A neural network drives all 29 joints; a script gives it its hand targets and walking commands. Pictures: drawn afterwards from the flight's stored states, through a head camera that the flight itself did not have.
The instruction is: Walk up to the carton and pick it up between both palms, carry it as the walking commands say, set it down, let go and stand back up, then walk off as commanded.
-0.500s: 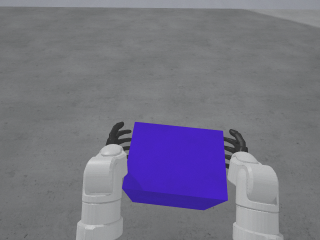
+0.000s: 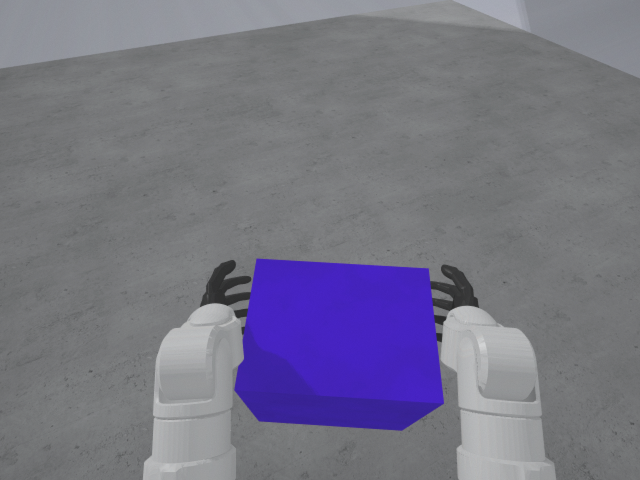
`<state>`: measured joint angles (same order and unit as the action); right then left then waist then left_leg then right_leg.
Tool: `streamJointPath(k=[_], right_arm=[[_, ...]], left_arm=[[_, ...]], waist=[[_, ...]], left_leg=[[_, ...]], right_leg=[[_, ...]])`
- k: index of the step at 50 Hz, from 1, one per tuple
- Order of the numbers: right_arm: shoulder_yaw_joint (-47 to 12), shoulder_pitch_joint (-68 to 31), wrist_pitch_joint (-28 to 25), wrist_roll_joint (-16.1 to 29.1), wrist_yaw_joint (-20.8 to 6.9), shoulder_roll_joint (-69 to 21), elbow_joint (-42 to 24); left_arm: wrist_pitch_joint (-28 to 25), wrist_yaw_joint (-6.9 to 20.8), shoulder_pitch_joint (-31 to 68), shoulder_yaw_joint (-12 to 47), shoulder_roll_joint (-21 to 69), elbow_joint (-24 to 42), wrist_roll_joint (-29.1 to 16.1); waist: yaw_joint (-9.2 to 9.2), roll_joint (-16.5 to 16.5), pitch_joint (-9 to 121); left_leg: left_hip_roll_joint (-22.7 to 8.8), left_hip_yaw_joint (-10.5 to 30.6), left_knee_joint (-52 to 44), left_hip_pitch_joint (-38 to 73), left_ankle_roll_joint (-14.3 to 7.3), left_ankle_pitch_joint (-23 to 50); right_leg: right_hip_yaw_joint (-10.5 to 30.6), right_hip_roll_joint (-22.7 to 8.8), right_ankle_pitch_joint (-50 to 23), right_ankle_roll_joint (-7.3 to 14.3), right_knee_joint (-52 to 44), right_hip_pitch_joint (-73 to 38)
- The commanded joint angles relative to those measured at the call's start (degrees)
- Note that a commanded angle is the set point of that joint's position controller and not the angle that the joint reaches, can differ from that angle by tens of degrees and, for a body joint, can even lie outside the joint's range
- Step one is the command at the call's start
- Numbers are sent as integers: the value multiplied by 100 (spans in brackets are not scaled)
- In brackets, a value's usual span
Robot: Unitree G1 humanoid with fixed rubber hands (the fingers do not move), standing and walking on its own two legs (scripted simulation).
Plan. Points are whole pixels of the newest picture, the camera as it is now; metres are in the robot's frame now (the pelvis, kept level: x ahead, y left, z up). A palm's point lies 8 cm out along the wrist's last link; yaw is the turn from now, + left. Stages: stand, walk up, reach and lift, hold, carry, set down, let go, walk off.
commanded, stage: carry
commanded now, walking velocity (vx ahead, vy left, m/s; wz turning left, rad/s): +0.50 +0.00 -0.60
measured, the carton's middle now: (335, 352) +0.30 +0.01 -0.01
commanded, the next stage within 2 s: none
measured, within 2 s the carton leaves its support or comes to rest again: neither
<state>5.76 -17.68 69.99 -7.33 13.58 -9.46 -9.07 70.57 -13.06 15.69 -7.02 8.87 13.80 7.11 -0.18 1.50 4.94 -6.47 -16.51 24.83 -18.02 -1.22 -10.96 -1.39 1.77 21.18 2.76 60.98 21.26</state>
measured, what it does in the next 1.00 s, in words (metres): walks ahead: right foot, then left foot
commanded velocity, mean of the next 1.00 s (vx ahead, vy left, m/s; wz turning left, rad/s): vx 0.00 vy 0.00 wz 0.00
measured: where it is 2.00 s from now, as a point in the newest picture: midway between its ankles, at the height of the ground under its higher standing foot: outside the picture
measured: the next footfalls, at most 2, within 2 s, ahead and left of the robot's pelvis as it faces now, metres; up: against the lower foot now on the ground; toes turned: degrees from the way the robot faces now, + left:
right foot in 0.30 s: +0.34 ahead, -0.11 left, +0.00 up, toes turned +5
left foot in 0.58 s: +0.33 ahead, +0.08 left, +0.00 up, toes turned -2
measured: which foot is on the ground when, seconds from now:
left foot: down 0.00-0.30, up 0.32-0.56, down 0.58-1.00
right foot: up 0.00-0.28, down 0.30-1.00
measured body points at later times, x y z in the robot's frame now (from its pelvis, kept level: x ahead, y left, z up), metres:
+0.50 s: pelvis +0.25 -0.04 -0.01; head +0.32 -0.05 +0.44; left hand +0.58 +0.08 +0.05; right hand +0.55 -0.21 +0.04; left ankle +0.21 +0.09 -0.72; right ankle +0.30 -0.11 -0.74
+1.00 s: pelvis +0.33 -0.02 -0.01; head +0.30 -0.02 +0.44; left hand +0.64 +0.09 +0.08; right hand +0.61 -0.20 +0.08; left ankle +0.29 +0.08 -0.74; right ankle +0.30 -0.11 -0.74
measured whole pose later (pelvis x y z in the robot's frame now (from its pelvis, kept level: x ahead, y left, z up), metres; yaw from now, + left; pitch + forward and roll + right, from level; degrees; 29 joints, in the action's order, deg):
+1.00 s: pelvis +0.33 -0.02 -0.01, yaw -6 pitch +2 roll -1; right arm 8.6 -18.8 71.6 -7.7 14.9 -9.7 -6.6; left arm 70.2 -12.1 19.4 -8.1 9.9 6.6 8.9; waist 0.0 -0.9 7.6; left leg -3.6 -9.2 32.6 -12.9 -0.2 -21.9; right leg -8.4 -0.6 18.5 2.2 32.0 16.0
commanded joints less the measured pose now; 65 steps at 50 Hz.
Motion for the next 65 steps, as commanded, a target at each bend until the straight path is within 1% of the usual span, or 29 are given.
streamJointPath(k=[1, 3, 5, 7, 10, 12, 13, 14, 15, 16, 17, 18, 19, 20, 21, 22, 24, 26, 28, 29, 30, 31, 32, 33, 37, 41, 47, 55, 65], right_arm=[[-3540, -2599, -59, 2598, -2345, -5964, -423], [-3503, -2643, -15, 2637, -2377, -5829, -406], [-3478, -2643, 38, 2643, -2425, -5722, -377], [-3467, -2624, 73, 2648, -2474, -5681, -352], [-3461, -2543, 98, 2632, -2513, -5653, -350], [-3474, -2526, 99, 2604, -2512, -5610, -462], [-3487, -2542, 102, 2590, -2503, -5582, -529], [-3494, -2544, 108, 2584, -2491, -5556, -559], [-3481, -2545, 114, 2577, -2476, -5533, -551], [-3429, -2614, 120, 2574, -2457, -5517, -547], [-3484, -2572, 146, 2521, -2405, -5508, -561], [-3493, -2353, 134, 2440, -2371, -5488, -432], [-3636, -2453, 88, 2496, -2371, -5552, -545], [-3732, -2671, 20, 2587, -2354, -5648, -730], [-3815, -2944, -32, 2710, -2330, -5714, -948], [-3816, -2968, -62, 2745, -2312, -5742, -1014], [-3776, -2764, -95, 2701, -2269, -5676, -1070], [-3770, -2564, -88, 2656, -2247, -5632, -1049], [-3787, -2438, -45, 2620, -2268, -5626, -928], [-3792, -2444, -19, 2622, -2297, -5639, -854], [-3723, -2447, -7, 2595, -2326, -5645, -739], [-3679, -2505, -13, 2564, -2346, -5622, -641], [-3667, -2569, 11, 2582, -2373, -5595, -612], [-3636, -2565, 37, 2581, -2389, -5606, -489], [-3496, -2569, 139, 2460, -2413, -5621, 7], [-3468, -2909, 171, 2491, -2431, -5704, 130], [-3465, -3167, 161, 2568, -2426, -5781, 97], [-3460, -3193, 129, 2567, -2422, -5793, 10], [-3434, -3149, 133, 2527, -2435, -5774, 55]], left_arm=[[-10, 2294, 2859, 3899, 6079, 59, -2617], [-5, 2225, 2740, 3798, 6081, -128, -2555], [-17, 2156, 2574, 3729, 6047, -270, -2458], [-26, 2106, 2523, 3748, 6026, -269, -2388], [-25, 2080, 2605, 3814, 6010, -146, -2360], [-24, 2084, 2681, 3877, 6002, -28, -2397], [-21, 2090, 2647, 3894, 6003, -8, -2415], [-17, 2104, 2635, 3913, 6019, 27, -2421], [-9, 2134, 2648, 3932, 6018, 96, -2437], [0, 2169, 2648, 3924, 5959, 107, -2452], [-20, 2190, 2319, 3800, 5973, -172, -2394], [-27, 2229, 2062, 3761, 5993, -247, -2441], [-60, 2247, 2139, 3766, 6123, -159, -2478], [-121, 2262, 2340, 3784, 6160, 46, -2517], [-178, 2263, 2495, 3769, 6191, 229, -2561], [-213, 2261, 2570, 3794, 6186, 321, -2586], [-260, 2253, 2412, 3905, 6159, 417, -2599], [-268, 2252, 2198, 3943, 6119, 425, -2565], [-237, 2251, 2050, 3929, 6075, 331, -2501], [-218, 2251, 2006, 3911, 6052, 255, -2455], [-195, 2266, 2019, 3946, 6045, 181, -2444], [-156, 2283, 2219, 4002, 6056, 230, -2481], [-121, 2268, 2376, 3989, 6076, 205, -2474], [-88, 2264, 2475, 3959, 6045, 143, -2474], [49, 2294, 2546, 3810, 6046, -462, -2391], [80, 2329, 2776, 3700, 6158, -735, -2401], [45, 2322, 2986, 3614, 6232, -763, -2426], [-3, 2306, 3023, 3623, 6251, -669, -2436], [-6, 2319, 2973, 3630, 6216, -701, -2429]], waist=[[121, -655, 1289], [87, -979, 1096], [55, -1074, 1031], [47, -1233, 923], [100, -1465, 774], [114, -1580, 920], [68, -1548, 1102], [-23, -1390, 1346], [-126, -1060, 1511], [-155, -275, 1755], [-97, 823, 2281], [-43, 694, 2878], [-48, 591, 2743], [-46, 405, 2548], [-59, 381, 2315], [-65, 439, 2324], [-65, 583, 2499], [-90, 639, 2582], [-46, 576, 2494], [-29, 524, 2400], [-7, 323, 2353], [-29, -213, 2255], [-37, -498, 2205], [-27, -628, 2175], [9, -467, 1915], [22, -278, 1696], [14, -253, 1696], [10, -206, 1569], [13, -188, 1393]], left_leg=[[-1828, 1555, -1416, 2490, -210, 873], [-1608, 986, -1383, 2506, -175, 1919], [-1407, 426, -1187, 2643, -148, 3261], [-1193, -9, -1004, 2661, -62, 4035], [-1174, -171, -764, 2847, 12, 4690], [-1143, -238, -263, 3010, 183, 5243], [-1038, -330, 217, 2947, 313, 5273], [-837, -485, 878, 2617, 503, 4870], [-591, -412, 1633, 1961, 664, 3738], [-282, -194, 2682, 783, 737, 874], [257, 409, 3679, -698, 831, -2046], [72, 1094, 3890, -785, 623, -2301], [62, 1336, 3781, -690, 542, -2217], [-39, 1529, 3191, -593, 458, -1990], [-114, 1541, 2481, -448, 432, -1886], [-41, 1406, 1983, -191, 444, -1776], [153, 1185, 1301, 178, 494, -1583], [221, 1011, 816, 363, 506, -1121], [125, 910, 85, 678, 500, -100], [-78, 1020, -151, 915, 482, 532], [-453, 1307, -200, 1052, 441, 1158], [-672, 1412, 182, 1190, 319, 2433], [-734, 1385, 302, 1322, 265, 3027], [-700, 1335, 392, 1356, 250, 3228], [-499, 1229, 621, 1197, 259, 3010], [-456, 1236, 682, 1057, 222, 2785], [-447, 1288, 690, 1066, 144, 2625], [-368, 1388, 447, 845, 97, 1241], [-335, 1466, 219, 627, 45, 600]], right_leg=[[200, -775, -410, -113, -113, 1585], [-176, -604, -646, -142, -641, 1469], [-482, -454, -892, -139, -1282, 1324], [-792, -298, -1169, -129, -2024, 1108], [-1059, -145, -1649, -109, -2842, 982], [-1223, 19, -1868, -78, -3264, 639], [-1373, 147, -2129, -79, -3580, 140], [-1529, 249, -2729, -81, -4088, -717], [-1353, 62, -3551, -74, -4425, -1604], [-376, -816, -6076, -10, -3905, -2683], [958, -1937, -9242, 731, -3108, -4140], [943, -2225, -8767, 1002, -3132, -4340], [857, -2183, -8232, 1017, -3295, -3924], [676, -2091, -7392, 902, -3506, -3473], [496, -1975, -6596, 785, -3665, -3007], [323, -1859, -6056, 724, -3800, -2774], [202, -1796, -5779, 664, -3817, -2720], [68, -1728, -5714, 574, -3674, -2713], [-144, -1559, -5294, 397, -3484, -2425], [-189, -1423, -4807, 258, -3435, -2114], [-234, -1275, -4141, 85, -3363, -1884], [-255, -1133, -3743, -41, -3306, -1671], [-208, -1084, -3430, -76, -3231, -1520], [-171, -1058, -3440, -89, -3183, -1426], [-89, -1083, -4061, -18, -3025, -1329], [-89, -1059, -4174, -1, -2975, -1268], [-70, -1025, -3791, 31, -2960, -1254], [92, -1073, -2807, 80, -3234, -1192], [146, -1090, -2163, 50, -3470, -1083]])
